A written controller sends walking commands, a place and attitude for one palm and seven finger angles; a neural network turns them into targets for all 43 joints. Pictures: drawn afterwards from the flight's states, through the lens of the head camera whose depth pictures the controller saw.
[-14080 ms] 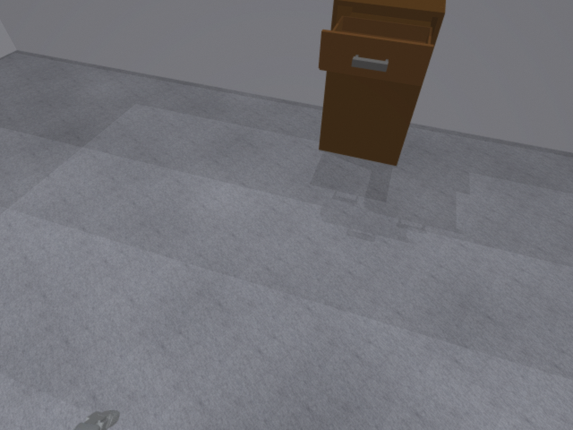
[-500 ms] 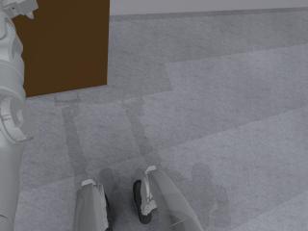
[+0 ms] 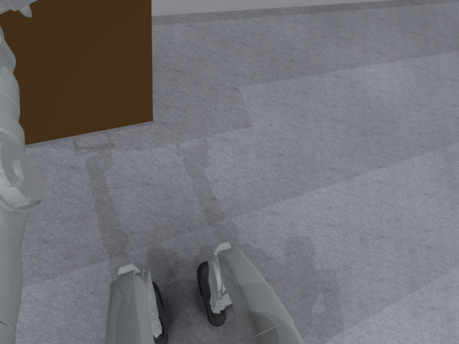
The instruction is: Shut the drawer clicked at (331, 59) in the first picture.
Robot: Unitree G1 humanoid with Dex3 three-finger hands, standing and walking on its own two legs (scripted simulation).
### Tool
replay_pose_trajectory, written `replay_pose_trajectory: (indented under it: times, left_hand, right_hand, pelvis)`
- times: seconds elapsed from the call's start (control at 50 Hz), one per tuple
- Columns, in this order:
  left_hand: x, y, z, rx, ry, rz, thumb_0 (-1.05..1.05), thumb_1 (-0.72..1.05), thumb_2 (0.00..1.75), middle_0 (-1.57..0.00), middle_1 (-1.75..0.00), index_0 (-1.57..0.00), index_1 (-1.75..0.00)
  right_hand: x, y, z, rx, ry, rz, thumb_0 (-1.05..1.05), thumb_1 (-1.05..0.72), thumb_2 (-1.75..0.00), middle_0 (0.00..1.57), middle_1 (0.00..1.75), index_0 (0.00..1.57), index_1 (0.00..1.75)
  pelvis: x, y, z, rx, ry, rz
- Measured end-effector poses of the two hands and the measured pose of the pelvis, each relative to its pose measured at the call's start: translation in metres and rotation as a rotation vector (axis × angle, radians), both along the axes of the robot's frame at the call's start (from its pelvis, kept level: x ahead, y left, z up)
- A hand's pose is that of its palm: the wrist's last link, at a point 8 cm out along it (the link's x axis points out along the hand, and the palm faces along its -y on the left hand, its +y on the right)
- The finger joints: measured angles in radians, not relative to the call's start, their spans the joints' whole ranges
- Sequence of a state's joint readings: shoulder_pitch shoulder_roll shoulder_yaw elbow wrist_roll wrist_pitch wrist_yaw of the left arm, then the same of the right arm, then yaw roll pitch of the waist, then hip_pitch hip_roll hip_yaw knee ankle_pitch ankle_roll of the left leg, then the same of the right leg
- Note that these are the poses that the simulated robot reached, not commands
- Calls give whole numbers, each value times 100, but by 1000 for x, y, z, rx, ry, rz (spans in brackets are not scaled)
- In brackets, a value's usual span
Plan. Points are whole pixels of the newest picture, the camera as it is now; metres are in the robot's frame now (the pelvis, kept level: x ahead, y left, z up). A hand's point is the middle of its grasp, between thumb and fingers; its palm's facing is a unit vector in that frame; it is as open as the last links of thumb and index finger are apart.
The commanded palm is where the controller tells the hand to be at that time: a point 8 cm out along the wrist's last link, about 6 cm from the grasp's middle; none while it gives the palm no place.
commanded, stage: pull the fist back off the drawer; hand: left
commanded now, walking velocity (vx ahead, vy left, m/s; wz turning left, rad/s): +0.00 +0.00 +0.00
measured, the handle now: out of the picture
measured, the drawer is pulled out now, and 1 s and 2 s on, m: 0.00 0.00 0.00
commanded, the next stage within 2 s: draw the hand back to the body in 0.30 s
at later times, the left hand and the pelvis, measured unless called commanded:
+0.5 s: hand out of the picture +0.61 +0.18 +0.09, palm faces +0.16 -0.99 -0.03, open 3.3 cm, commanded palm +0.55 +0.19 +0.10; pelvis +0.05 +0.00 +0.04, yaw +2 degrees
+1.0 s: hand out of the picture +0.41 +0.20 +0.18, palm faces +0.14 -0.97 -0.17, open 3.3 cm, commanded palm +0.37 +0.25 +0.21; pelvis +0.08 +0.00 +0.13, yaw +3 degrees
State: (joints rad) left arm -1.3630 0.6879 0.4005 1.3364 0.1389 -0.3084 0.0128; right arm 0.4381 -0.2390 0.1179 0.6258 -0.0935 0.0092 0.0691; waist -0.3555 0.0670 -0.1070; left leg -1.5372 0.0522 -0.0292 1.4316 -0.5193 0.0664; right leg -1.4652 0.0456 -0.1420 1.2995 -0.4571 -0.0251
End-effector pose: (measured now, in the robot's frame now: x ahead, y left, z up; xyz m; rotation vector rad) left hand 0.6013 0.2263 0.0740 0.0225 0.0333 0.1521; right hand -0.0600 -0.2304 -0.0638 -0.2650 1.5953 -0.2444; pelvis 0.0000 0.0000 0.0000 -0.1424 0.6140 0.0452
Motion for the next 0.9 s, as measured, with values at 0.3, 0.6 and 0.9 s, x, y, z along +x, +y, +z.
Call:
replay_pose_trajectory:
  times: [0.3,0.6,0.9]
  left_hand:
    - [-16,4,5,9,11,22,3,86,88,-140,-160,-140,-160]
    - [-66,6,32,52,-22,-11,2,90,90,-140,-160,-140,-160]
    - [-179,19,112,44,-55,-28,1,90,90,-140,-160,-140,-160]
  right_hand:
    - [66,-7,7,53,-63,42,0,-90,-90,20,30,20,30]
    - [146,-15,28,102,-177,45,0,-90,-90,20,30,20,30]
    - [267,-12,85,118,-608,183,1,-90,-90,20,30,20,30]
  pelvis:
    - [33,2,26,27,-36,1]
    - [69,1,67,64,-109,-16]
    - [81,-2,112,102,-350,24]
